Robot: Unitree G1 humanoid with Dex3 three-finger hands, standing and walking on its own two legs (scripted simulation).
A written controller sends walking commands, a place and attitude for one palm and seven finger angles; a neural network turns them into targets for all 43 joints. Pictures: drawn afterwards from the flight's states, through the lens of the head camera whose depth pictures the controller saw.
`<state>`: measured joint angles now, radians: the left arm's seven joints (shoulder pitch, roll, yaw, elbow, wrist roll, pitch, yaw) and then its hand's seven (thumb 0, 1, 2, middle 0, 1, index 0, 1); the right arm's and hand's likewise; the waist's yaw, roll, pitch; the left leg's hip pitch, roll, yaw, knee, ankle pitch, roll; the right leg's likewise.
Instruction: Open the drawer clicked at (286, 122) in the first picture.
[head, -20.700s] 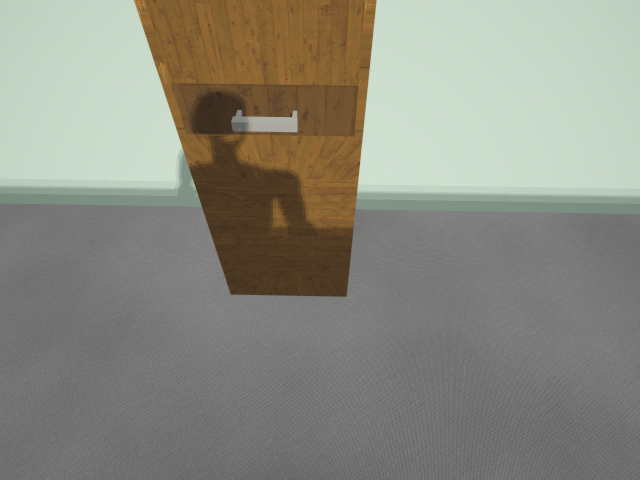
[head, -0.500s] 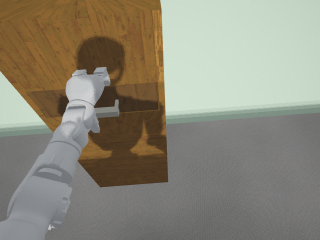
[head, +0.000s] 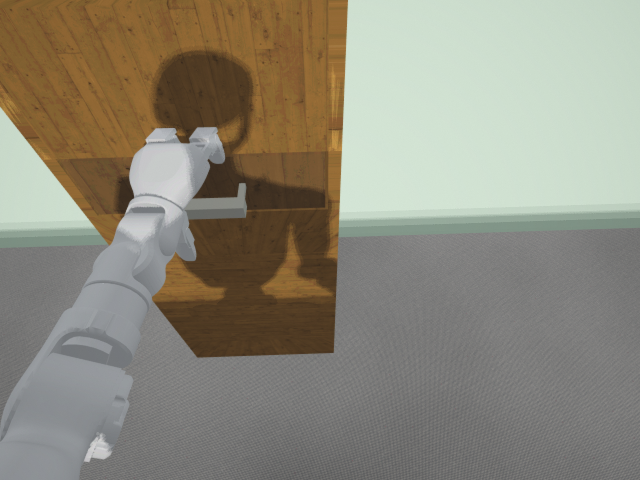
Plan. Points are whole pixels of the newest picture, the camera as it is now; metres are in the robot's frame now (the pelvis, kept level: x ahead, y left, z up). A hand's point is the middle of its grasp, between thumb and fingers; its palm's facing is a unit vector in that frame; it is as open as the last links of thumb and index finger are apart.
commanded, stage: lower the fingers behind the handle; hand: left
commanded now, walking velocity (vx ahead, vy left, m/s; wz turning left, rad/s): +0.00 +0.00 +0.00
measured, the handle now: (201, 199) +0.51 +0.19 +0.02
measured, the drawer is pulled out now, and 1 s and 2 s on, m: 0.00 0.00 0.00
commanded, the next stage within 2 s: close the thumb around the handle in 1.66 s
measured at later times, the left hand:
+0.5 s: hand (170, 222) +0.44 +0.22 +0.05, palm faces +0.00 -0.04 -1.00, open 13.8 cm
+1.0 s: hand (183, 229) +0.46 +0.21 +0.02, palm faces -0.06 -0.04 -1.00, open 13.8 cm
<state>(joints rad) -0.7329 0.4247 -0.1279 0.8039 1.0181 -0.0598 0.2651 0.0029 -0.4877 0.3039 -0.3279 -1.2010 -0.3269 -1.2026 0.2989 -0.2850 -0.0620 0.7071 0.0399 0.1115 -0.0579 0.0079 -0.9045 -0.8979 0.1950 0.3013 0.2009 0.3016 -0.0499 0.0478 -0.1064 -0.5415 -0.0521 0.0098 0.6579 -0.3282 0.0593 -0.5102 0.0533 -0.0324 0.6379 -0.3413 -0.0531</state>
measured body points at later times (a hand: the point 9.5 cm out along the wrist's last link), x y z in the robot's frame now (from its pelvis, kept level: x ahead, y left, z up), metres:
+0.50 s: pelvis +0.00 +0.00 +0.00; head +0.07 +0.00 +0.44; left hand +0.44 +0.22 +0.10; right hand +0.06 -0.28 -0.13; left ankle -0.01 +0.08 -0.72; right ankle -0.02 -0.09 -0.72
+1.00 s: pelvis +0.00 +0.01 -0.01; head +0.07 +0.01 +0.44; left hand +0.45 +0.21 +0.08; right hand +0.03 -0.26 -0.14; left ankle -0.01 +0.08 -0.72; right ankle -0.02 -0.09 -0.72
